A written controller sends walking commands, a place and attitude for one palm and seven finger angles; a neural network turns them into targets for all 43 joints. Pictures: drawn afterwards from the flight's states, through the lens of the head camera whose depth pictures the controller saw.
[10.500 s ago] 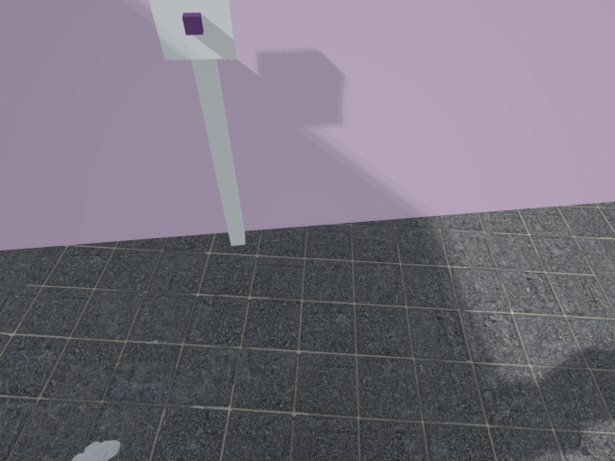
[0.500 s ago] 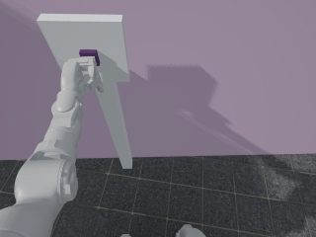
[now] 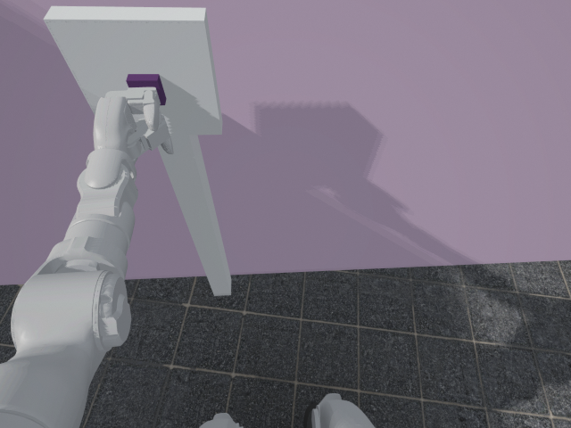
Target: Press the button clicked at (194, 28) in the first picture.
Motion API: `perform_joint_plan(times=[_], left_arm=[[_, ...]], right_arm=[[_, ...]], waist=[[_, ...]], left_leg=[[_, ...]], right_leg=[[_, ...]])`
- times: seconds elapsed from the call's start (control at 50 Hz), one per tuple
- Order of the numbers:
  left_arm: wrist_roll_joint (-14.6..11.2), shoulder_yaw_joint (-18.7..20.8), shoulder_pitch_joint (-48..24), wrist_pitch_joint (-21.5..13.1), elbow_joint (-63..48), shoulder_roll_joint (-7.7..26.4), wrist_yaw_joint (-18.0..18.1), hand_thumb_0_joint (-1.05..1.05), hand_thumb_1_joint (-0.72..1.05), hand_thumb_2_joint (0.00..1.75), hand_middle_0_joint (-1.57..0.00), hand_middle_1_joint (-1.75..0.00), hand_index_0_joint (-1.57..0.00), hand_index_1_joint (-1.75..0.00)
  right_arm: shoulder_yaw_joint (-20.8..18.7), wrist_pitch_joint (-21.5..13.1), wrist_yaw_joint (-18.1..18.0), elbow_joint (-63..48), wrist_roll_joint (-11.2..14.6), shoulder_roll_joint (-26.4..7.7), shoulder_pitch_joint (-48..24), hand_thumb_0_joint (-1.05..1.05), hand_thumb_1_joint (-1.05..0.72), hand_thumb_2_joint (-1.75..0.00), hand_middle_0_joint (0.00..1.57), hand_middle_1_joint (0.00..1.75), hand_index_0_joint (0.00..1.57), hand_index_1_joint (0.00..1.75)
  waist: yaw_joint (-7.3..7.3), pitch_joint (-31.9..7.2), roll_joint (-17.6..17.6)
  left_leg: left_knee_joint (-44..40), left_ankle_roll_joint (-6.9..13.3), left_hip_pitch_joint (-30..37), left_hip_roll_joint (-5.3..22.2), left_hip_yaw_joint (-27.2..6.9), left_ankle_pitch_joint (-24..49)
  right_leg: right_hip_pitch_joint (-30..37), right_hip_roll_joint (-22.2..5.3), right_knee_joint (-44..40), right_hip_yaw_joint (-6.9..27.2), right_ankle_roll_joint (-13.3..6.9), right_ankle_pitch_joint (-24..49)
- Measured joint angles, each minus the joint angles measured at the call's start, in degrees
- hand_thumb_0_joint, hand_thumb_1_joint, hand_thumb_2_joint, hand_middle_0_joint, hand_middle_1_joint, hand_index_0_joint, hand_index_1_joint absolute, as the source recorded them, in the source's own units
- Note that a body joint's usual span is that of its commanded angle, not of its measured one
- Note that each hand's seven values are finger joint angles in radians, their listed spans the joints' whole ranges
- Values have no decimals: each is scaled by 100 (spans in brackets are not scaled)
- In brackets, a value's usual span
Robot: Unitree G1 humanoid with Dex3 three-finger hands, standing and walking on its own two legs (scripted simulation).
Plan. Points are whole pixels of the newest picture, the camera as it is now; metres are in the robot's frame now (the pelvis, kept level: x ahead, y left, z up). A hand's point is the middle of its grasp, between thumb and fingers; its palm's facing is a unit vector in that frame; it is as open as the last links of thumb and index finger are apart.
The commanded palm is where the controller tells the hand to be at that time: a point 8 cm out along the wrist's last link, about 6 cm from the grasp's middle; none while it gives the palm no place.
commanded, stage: pull the fist back off the button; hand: left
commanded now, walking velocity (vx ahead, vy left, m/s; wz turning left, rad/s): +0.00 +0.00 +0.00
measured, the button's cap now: (148, 85) +0.55 +0.16 +0.16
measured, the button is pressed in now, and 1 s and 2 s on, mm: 11 0 0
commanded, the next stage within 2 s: draw the hand back to the body in 0.94 s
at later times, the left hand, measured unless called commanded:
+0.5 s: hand (165, 146) +0.46 +0.14 +0.12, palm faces -0.01 -1.00 +0.01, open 3.2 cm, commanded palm +0.42 +0.18 +0.12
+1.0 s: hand (159, 181) +0.41 +0.14 +0.12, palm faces -0.01 -1.00 -0.01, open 3.1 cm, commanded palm +0.39 +0.19 +0.12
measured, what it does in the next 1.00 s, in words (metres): stands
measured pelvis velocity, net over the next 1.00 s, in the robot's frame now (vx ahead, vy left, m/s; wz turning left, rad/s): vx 0.04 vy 0.00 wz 0.00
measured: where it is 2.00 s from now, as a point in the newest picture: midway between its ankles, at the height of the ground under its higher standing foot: outside the picture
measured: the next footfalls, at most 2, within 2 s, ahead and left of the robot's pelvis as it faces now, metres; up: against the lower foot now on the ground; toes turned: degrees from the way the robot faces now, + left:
none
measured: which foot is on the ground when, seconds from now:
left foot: down 0.00-1.00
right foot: down 0.00-1.00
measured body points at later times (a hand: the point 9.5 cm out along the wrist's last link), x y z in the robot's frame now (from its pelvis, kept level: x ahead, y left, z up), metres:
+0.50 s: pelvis +0.03 +0.00 +0.01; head +0.07 -0.01 +0.46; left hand +0.46 +0.19 +0.12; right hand +0.10 -0.26 -0.10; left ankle +0.01 +0.12 -0.71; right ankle +0.07 -0.12 -0.71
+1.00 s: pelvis +0.04 +0.00 +0.02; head +0.06 -0.01 +0.47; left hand +0.40 +0.19 +0.12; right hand +0.21 -0.24 -0.07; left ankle +0.01 +0.12 -0.71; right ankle +0.07 -0.12 -0.71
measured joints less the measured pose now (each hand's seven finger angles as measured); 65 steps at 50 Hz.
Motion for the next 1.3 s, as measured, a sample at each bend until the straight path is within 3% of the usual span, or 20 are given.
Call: perform_joint_plan(times=[0.3, 0.62, 0.84, 0.96, 1.1, 1.3], left_arm=[[-104, 52, 700, 52, -758, -347, -53, 1, 90, 91, -130, -150, -148, -150], [-291, -296, 2782, 634, -3204, -1028, 25, 1, 90, 90, -130, -150, -131, -150], [-367, -652, 3572, 1031, -4299, -1147, 25, 1, 90, 90, -130, -150, -130, -150], [-353, -789, 3673, 1259, -4476, -1147, 28, 1, 90, 90, -130, -150, -130, -150], [-324, -809, 3477, 1294, -4403, -1164, 83, 1, 90, 90, -130, -150, -130, -150], [-462, -627, 4630, 1623, -5699, -1132, -55, 1, 90, 90, -130, -150, -129, -150]], right_arm=[[-66, 143, 93, -175, 27, 73, -24, 1, -91, -90, 21, 30, 20, 30], [-129, 212, 78, -510, 130, 194, -402, 1, -91, -90, 21, 30, 20, 30], [-75, 92, -56, -569, 154, 228, -811, 1, -91, -90, 21, 30, 20, 30], [-25, 76, -108, -585, 156, 236, -928, 1, -91, -90, 21, 30, 20, 30], [-3, 48, -125, -512, 130, 274, -914, 1, -91, -90, 21, 30, 20, 30], [-16, 87, -68, -562, 170, 277, -654, 1, -91, -90, 21, 30, 20, 30]], waist=[[218, -88, 29], [564, -157, 113], [759, -66, 116], [777, -17, 114], [758, 0, 104], [787, -55, 203]], left_leg=[[-126, 2, 297, 29, 91, -74], [-581, -11, 1211, 66, 208, -162], [-751, -34, 1570, 31, 79, -142], [-757, -37, 1633, 9, 12, -140], [-745, -39, 1614, -2, 17, -136], [-1080, -28, 2069, 23, 167, -67]], right_leg=[[218, 40, -46, 92, 4, -80], [1001, 99, -317, 203, 12, -224], [1399, 58, -448, 77, 0, -280], [1493, 31, -455, 12, -2, -304], [1465, 20, -431, 18, -3, -305], [1814, 68, -658, 163, 11, -241]])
